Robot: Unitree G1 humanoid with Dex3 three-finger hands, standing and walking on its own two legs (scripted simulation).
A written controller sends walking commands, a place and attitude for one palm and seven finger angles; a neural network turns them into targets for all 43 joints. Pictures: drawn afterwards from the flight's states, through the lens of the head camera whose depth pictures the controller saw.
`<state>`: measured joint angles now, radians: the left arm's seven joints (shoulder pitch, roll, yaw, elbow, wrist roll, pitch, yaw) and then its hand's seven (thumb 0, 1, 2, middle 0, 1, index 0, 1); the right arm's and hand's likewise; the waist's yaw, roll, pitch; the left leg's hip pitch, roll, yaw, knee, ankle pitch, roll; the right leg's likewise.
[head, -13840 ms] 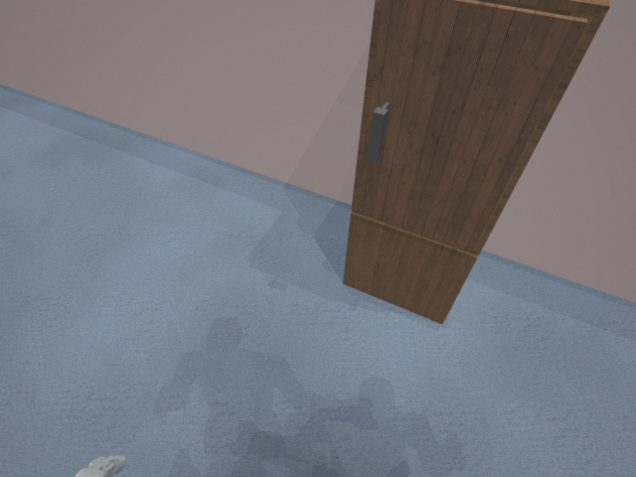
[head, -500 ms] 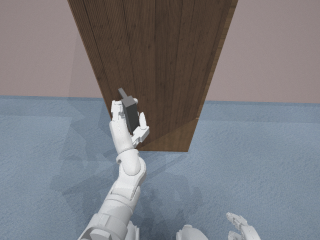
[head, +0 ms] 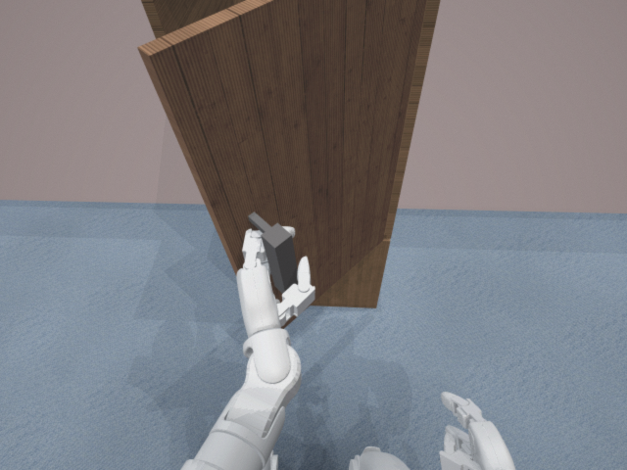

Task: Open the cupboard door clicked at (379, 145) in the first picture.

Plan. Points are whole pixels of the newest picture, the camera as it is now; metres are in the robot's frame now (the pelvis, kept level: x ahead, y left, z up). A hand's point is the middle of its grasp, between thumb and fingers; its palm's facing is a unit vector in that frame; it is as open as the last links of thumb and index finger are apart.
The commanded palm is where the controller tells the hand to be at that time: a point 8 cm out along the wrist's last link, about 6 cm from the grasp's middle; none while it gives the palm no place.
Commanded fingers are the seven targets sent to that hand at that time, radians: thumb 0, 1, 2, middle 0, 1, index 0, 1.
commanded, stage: open thumb and fingers to let go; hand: left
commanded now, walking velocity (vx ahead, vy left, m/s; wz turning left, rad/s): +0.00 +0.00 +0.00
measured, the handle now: (272, 254) +0.39 +0.06 +0.04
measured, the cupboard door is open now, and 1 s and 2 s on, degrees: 47 49 50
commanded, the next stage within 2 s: slide the hand sideways off the handle in 0.74 s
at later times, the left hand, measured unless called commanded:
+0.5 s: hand (296, 280) +0.35 +0.02 +0.04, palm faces +0.26 -0.96 -0.04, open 13.3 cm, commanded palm +0.30 +0.07 +0.04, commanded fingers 0.00 -0.50 0.30 -0.23 -0.80 -0.23 -0.80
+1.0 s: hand (292, 307) +0.31 +0.03 +0.03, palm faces -0.19 -0.98 -0.07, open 15.9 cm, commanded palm +0.30 +0.07 +0.04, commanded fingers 0.00 -0.50 0.30 -0.15 -0.30 -0.15 -0.30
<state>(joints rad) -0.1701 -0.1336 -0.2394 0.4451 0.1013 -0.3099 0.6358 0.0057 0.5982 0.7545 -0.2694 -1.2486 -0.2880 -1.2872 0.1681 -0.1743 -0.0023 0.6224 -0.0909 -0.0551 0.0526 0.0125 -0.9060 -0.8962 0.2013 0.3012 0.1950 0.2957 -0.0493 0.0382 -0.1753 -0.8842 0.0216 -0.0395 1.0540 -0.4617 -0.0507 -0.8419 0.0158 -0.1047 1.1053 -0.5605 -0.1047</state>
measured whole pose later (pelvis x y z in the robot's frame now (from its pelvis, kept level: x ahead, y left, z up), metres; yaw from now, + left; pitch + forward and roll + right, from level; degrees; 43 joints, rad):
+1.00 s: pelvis -0.02 +0.04 -0.01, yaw -1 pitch +17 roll +0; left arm -0.23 -0.03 -0.28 0.50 0.04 -0.44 0.25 -0.01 -0.50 0.30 -0.28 -0.43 -0.19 -0.46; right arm 0.22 -0.19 -0.01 0.57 -0.05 -0.01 0.06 0.01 -0.91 -0.90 0.20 0.30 0.20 0.30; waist -0.04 0.05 -0.16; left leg -0.96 0.00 -0.02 1.14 -0.47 -0.01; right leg -0.91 0.00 -0.07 1.16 -0.55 -0.06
